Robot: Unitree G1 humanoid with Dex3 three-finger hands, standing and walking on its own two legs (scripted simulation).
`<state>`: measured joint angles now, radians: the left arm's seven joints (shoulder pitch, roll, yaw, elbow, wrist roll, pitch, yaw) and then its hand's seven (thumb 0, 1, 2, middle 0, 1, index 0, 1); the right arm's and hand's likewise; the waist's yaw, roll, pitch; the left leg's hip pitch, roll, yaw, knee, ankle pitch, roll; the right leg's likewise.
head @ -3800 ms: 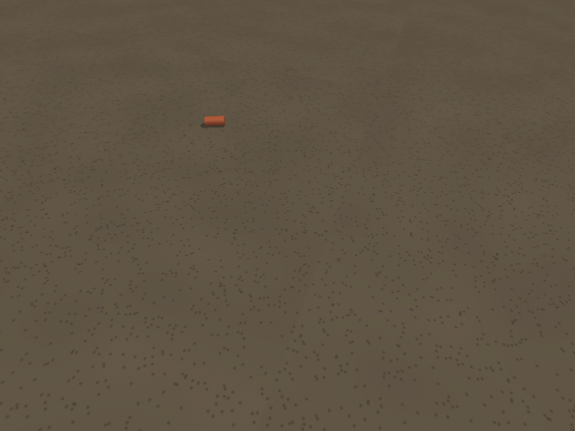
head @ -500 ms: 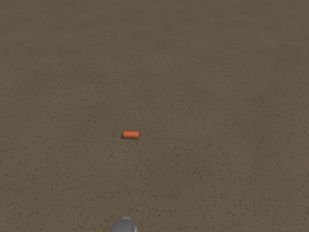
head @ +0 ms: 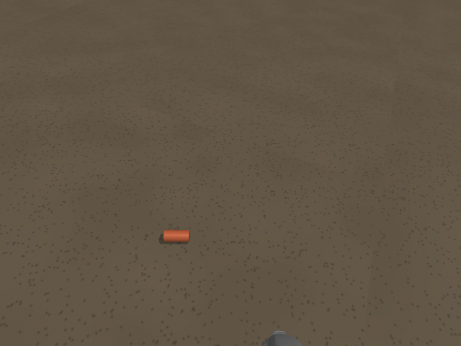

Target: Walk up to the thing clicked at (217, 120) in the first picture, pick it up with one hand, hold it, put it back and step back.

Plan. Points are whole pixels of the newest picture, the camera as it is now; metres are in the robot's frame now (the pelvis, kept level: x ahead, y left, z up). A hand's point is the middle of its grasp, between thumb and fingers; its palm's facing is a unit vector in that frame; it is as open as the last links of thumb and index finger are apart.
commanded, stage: walk up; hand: left
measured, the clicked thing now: (177, 235) +0.74 +0.23 -0.74
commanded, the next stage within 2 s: none
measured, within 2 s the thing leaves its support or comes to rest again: neither
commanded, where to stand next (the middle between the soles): +0.40 -0.02 m, yaw +0 degrees
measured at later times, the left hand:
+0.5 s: hand (102, 335) +0.18 +0.24 -0.13, palm faces +0.03 -0.93 -0.38, open 7.4 cm
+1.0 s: hand (103, 261) +0.33 +0.29 -0.15, palm faces -0.03 -0.93 -0.37, open 7.4 cm
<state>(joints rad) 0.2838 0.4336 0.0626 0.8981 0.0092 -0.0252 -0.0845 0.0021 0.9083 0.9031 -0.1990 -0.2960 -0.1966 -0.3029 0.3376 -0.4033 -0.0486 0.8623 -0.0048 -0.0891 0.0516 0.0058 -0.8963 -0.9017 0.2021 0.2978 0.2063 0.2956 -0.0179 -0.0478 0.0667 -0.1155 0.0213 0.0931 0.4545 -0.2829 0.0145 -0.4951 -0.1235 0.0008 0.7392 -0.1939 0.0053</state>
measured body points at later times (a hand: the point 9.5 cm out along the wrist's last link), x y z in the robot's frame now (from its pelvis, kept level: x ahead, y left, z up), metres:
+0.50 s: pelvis +0.16 -0.04 +0.00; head +0.17 -0.04 +0.45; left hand +0.18 +0.29 -0.11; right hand +0.24 -0.36 -0.12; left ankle +0.28 +0.11 -0.71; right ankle +0.14 -0.15 -0.74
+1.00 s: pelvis +0.28 +0.01 +0.00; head +0.30 +0.02 +0.45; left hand +0.34 +0.33 -0.12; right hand +0.34 -0.31 -0.11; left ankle +0.29 +0.11 -0.74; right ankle +0.39 -0.14 -0.71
